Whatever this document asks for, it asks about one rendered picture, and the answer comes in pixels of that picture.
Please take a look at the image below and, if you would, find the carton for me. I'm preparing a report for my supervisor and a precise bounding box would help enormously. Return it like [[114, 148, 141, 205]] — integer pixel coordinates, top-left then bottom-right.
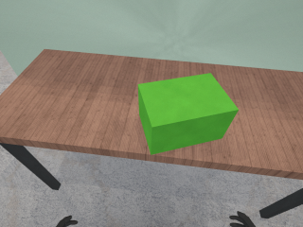
[[137, 73, 239, 155]]

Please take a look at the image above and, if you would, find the table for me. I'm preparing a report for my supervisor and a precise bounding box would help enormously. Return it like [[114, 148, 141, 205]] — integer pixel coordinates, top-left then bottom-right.
[[0, 49, 303, 218]]

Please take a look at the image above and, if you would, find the robot left hand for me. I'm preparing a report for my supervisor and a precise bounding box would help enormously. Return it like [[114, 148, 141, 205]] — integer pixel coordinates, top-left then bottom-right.
[[56, 215, 78, 227]]

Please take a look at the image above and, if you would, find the robot right hand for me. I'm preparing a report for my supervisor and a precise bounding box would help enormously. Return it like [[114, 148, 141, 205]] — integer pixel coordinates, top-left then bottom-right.
[[229, 211, 256, 227]]

